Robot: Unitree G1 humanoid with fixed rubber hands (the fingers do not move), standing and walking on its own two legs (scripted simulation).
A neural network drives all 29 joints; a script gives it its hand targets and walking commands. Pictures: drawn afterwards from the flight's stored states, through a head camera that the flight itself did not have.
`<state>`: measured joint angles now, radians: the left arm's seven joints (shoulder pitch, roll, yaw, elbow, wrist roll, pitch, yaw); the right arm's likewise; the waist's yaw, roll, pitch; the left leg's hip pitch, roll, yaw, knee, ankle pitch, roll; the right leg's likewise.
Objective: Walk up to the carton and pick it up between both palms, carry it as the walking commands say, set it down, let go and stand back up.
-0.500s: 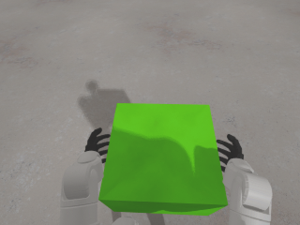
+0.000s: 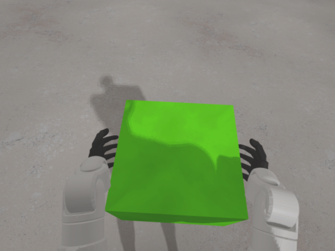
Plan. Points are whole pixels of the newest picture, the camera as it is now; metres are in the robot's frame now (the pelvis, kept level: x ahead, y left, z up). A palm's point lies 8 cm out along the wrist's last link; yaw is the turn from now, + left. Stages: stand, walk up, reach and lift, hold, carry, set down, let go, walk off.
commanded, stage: carry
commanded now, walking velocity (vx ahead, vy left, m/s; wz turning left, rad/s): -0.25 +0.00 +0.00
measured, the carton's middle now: (176, 164) +0.34 +0.02 +0.02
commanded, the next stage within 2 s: none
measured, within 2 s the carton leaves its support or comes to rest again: neither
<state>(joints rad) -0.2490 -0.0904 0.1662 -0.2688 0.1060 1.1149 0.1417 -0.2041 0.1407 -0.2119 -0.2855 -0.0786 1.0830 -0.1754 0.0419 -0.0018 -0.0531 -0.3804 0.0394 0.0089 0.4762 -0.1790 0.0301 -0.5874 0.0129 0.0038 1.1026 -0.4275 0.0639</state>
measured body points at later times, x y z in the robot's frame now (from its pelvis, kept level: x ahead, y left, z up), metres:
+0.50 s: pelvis -0.20 -0.03 +0.00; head -0.19 -0.07 +0.45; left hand +0.11 +0.12 +0.09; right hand +0.08 -0.23 +0.07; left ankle -0.24 +0.14 -0.65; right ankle -0.16 -0.12 -0.74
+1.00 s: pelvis -0.35 +0.01 -0.01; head -0.37 +0.00 +0.44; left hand -0.05 +0.18 +0.08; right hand -0.06 -0.16 +0.06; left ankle -0.33 +0.12 -0.74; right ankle -0.30 -0.11 -0.74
